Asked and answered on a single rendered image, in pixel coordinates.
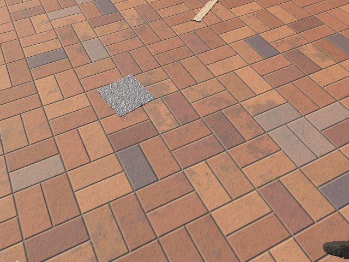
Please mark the right robot hand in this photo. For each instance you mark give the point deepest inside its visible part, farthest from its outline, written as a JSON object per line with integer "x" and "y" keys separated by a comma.
{"x": 337, "y": 248}

